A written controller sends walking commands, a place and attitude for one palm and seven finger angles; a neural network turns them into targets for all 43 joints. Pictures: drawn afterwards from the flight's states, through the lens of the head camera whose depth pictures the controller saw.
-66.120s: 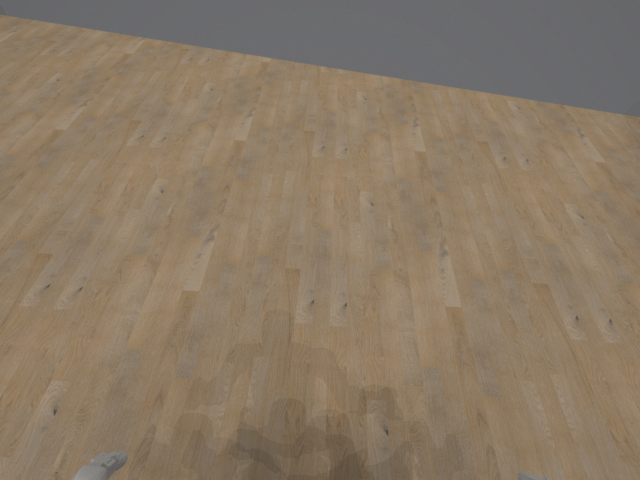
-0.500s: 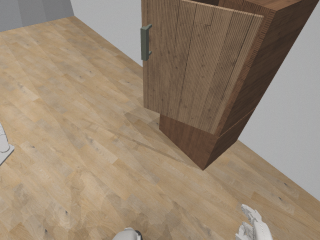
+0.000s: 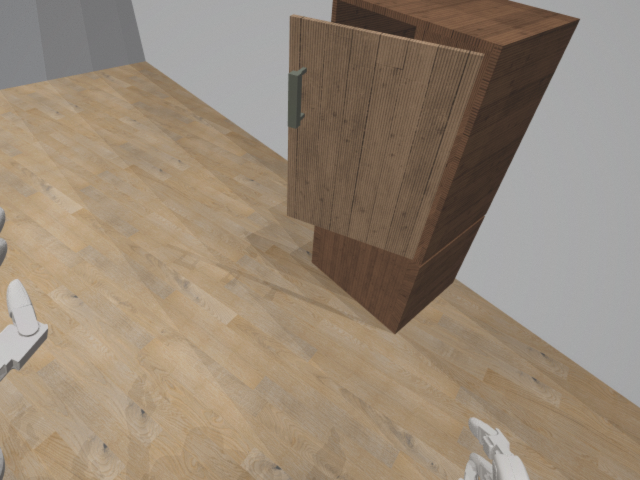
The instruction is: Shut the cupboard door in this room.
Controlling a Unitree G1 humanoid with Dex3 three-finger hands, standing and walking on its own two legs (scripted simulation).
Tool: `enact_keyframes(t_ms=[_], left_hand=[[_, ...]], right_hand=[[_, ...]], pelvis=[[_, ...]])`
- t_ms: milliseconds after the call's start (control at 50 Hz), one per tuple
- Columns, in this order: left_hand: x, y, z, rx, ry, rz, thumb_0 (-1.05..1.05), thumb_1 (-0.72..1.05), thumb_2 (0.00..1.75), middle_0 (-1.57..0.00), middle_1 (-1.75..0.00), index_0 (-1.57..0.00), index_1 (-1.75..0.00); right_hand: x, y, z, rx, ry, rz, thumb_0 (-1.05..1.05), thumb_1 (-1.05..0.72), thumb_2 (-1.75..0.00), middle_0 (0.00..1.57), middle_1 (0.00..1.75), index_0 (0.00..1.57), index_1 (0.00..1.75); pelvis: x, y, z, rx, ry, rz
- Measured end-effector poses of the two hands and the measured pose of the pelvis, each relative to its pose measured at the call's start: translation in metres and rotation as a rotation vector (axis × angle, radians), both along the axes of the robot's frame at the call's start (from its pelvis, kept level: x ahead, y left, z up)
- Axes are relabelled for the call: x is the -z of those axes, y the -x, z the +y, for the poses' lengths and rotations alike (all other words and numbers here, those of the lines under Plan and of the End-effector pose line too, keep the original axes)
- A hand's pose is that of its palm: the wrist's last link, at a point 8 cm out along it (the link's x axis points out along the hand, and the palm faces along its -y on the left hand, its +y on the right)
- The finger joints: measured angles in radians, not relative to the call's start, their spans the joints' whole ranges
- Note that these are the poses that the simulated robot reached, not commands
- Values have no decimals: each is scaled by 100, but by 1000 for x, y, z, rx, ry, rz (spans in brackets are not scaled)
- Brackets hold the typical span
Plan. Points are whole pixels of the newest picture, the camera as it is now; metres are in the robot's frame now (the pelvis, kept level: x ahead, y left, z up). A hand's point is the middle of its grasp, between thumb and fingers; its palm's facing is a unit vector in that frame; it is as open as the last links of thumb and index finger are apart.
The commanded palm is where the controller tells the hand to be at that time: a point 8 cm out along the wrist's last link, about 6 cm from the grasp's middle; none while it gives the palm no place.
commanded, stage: stop stepping back and stand still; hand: left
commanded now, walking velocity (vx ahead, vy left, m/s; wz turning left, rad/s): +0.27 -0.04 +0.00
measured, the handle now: (298, 97) +0.95 +0.09 +0.06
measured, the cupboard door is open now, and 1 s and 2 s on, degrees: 23 23 23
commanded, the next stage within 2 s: let the arm hang, fingers relaxed in 1.42 s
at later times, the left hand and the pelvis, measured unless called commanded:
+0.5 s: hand (30, 396) +0.15 +0.25 +0.16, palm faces +0.28 -0.84 -0.47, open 7.5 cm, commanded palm +0.09 +0.30 +0.17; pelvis -0.08 +0.02 +0.00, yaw -7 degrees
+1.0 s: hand (79, 341) +0.20 +0.24 +0.16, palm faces +0.33 -0.83 -0.45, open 7.5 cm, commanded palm +0.14 +0.28 +0.17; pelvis -0.04 +0.00 -0.01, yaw -8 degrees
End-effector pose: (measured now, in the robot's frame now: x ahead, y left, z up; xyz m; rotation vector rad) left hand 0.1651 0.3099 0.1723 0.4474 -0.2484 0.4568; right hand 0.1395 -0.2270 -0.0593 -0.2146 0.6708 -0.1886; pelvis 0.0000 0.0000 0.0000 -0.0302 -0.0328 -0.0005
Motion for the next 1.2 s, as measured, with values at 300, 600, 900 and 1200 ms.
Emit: enact_keyframes(t_ms=[300,600,900,1200], left_hand=[[-10,48,34,38,-92,-156,1,88,90,-21,-30,-21,-30],[-16,51,-31,182,-238,2,1,88,90,-21,-30,-21,-30],[4,19,-33,167,-87,-27,1,88,90,-21,-30,-21,-30],[-8,-10,-40,203,-155,98,1,88,90,-21,-30,-21,-30]], right_hand=[[32,109,3,111,76,123,1,-90,-90,21,30,20,30],[53,136,1,123,-72,207,1,-90,-90,21,30,20,30],[25,65,-42,136,53,82,1,-91,-90,20,30,20,30],[33,43,-4,96,-86,97,1,-90,-90,21,30,20,30]], pelvis=[[22,69,37,72,-21,11],[18,78,1,122,-19,57],[18,46,3,117,-32,-5],[8,30,0,154,-26,66]])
